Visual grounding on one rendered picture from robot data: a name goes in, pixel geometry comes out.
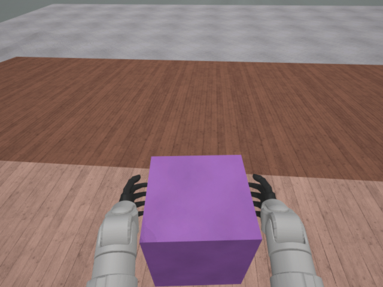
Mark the left robot hand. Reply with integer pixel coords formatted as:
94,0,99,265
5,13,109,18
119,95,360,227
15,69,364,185
119,175,148,216

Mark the right robot hand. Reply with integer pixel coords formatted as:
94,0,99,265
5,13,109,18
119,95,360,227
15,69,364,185
248,174,276,217

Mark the robot right forearm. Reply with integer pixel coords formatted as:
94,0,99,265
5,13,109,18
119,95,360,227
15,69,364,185
260,199,324,287

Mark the carton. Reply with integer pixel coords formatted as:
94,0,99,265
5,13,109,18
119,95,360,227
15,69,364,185
139,155,262,286

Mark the robot left forearm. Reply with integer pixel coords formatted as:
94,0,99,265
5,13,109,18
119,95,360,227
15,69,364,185
86,200,139,287

